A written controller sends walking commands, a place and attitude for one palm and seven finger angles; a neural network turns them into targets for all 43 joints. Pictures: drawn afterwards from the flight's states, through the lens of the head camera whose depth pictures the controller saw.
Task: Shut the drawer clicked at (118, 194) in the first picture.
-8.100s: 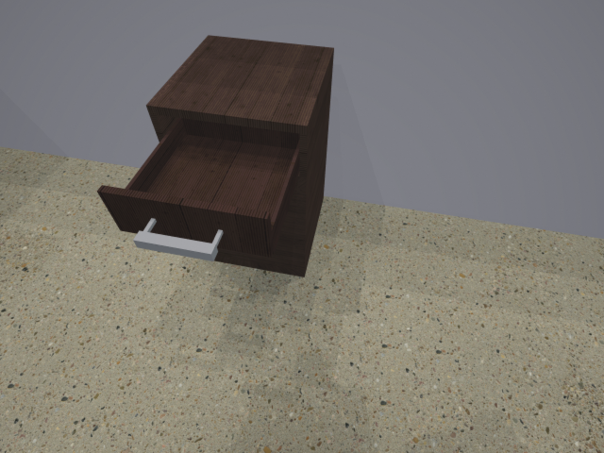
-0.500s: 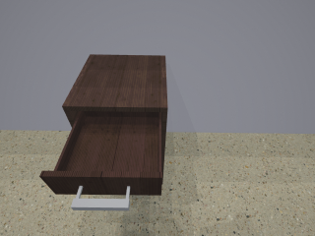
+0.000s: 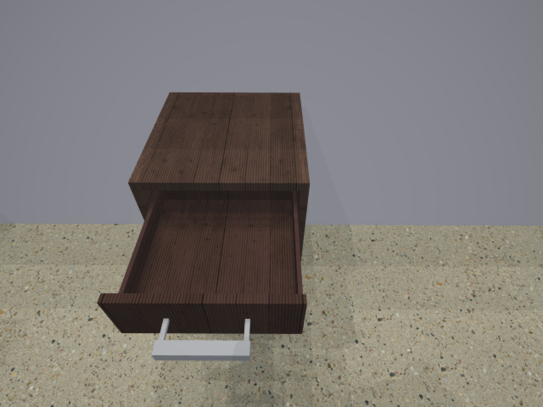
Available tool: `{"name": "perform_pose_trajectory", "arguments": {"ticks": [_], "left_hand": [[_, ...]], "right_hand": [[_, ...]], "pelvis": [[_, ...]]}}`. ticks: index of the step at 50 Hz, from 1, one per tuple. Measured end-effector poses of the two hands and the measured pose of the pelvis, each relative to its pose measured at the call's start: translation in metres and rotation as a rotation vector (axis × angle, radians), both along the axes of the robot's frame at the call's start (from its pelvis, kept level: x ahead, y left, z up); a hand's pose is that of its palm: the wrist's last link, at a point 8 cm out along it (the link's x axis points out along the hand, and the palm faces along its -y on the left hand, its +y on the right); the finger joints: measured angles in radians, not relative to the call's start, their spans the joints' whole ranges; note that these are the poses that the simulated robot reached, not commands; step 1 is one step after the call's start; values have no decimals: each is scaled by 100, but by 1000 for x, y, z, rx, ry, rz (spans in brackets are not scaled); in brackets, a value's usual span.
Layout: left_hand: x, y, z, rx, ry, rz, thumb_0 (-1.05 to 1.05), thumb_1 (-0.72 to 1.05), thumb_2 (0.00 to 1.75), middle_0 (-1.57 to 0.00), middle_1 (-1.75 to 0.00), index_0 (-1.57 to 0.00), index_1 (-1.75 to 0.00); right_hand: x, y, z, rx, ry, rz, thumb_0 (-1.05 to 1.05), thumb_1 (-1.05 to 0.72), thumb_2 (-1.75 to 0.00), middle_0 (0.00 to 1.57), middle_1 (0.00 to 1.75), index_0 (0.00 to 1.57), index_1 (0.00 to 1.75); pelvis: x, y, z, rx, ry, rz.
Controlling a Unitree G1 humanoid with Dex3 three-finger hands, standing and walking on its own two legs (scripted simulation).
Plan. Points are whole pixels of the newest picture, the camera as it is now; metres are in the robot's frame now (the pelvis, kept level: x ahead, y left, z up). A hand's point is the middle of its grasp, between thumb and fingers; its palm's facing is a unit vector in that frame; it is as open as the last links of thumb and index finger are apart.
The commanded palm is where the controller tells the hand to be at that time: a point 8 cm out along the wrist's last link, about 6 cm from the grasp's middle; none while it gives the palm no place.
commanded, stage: come to a stop and stand still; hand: left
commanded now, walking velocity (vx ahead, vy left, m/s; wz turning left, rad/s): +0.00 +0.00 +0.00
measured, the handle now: (204, 337) +0.28 +0.15 -0.16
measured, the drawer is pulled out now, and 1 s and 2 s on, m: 0.30 0.30 0.30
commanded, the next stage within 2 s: look again from close up in 0.20 s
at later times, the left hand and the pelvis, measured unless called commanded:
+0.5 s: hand out of the picture -0.01 +0.16 -0.18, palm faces +0.05 -0.99 -0.15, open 7.4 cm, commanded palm none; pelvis +0.01 +0.01 +0.00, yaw +1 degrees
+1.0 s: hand out of the picture +0.00 +0.17 -0.16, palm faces +0.11 -0.97 -0.19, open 7.3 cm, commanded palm +0.08 +0.20 -0.07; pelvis -0.01 +0.00 +0.00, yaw +1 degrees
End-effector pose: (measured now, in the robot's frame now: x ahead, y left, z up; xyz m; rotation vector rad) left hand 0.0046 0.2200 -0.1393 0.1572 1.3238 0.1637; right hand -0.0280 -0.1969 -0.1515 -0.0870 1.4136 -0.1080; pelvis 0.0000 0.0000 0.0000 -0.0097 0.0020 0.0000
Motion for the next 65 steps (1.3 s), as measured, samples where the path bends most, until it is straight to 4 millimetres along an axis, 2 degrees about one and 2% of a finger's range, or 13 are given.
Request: {"name": "perform_pose_trajectory", "arguments": {"ticks": [6, 18, 23, 30, 48, 50, 52, 54, 57, 59, 60, 62, 65], "left_hand": [[-7, 3, -1, -13, 42, 9, 0, 91, 90, -19, -29, -20, -30], [-18, -10, -9, -62, 82, 32, 0, 91, 90, -20, -29, -20, -30], [-19, -12, -9, -66, 81, 35, 0, 91, 90, -20, -29, -20, -30], [-21, -12, -8, -61, 79, 32, 0, 90, 90, -20, -29, -20, -30], [-33, -19, -6, -53, 79, 22, 0, 90, 90, -19, -29, -20, -30], [-17, -7, 9, -11, -28, 74, 3, 94, 90, -20, -30, -20, -30], [16, 11, 39, 72, -262, 68, 5, 97, 90, -21, -31, -21, -31], [53, 16, 71, 112, -478, 54, 6, 98, 90, -22, -32, -23, -33], [110, -1, 116, 84, -811, -11, 5, 97, 90, -25, -36, -25, -36], [140, -23, 133, 5, -1024, -50, 4, 96, 90, -28, -39, -28, -39], [150, -36, 137, -57, -1120, -62, 3, 95, 90, -29, -41, -29, -41], [157, -60, 136, -189, -1272, -80, 2, 94, 90, -32, -44, -33, -45], [140, -83, 115, -281, -1351, -113, 1, 92, 90, -38, -50, -39, -51]], "right_hand": [[6, -2, 4, -22, 5, 10, 2, -92, -89, 20, 30, 20, 30], [32, -14, 11, -75, -33, 30, 1, -91, -90, 20, 30, 20, 30], [36, -17, 13, -82, -41, 35, 1, -92, -90, 20, 30, 20, 30], [30, -17, 13, -75, -30, 35, 1, -92, -90, 20, 30, 20, 30], [-1, -11, 11, -35, 24, 18, 1, -91, -90, 20, 30, 20, 30], [6, -17, 14, -53, -62, 19, 2, -92, -89, 20, 30, 20, 30], [17, -30, 18, -81, -196, 25, 3, -93, -89, 20, 30, 20, 30], [35, -43, 18, -93, -327, 36, 3, -94, -89, 20, 30, 20, 30], [69, -62, 20, -118, -508, 76, 3, -93, -89, 20, 30, 20, 30], [93, -73, 25, -140, -617, 90, 3, -93, -89, 20, 30, 20, 30], [105, -78, 30, -153, -667, 94, 3, -92, -89, 20, 30, 20, 30], [127, -85, 41, -172, -757, 110, 3, -92, -89, 20, 30, 20, 30], [159, -93, 56, -190, -867, 158, 2, -92, -90, 20, 30, 20, 30]], "pelvis": [[3, 6, 2, 7, 7, 1], [10, 7, 2, 7, -13, 8], [10, 6, 3, 7, -18, 11], [7, 3, 4, 8, -23, 13], [-5, -3, 5, 4, -22, 16], [-9, -4, 3, 9, -17, 10], [-12, -5, 0, 29, -5, 7], [-17, -6, -4, 43, 1, 23], [-27, -6, -12, 26, 29, 48], [-34, -10, -22, 20, 72, 46], [-38, -13, -27, 20, 95, 37], [-43, -22, -39, 25, 132, 18], [-48, -34, -57, 27, 168, 10]]}}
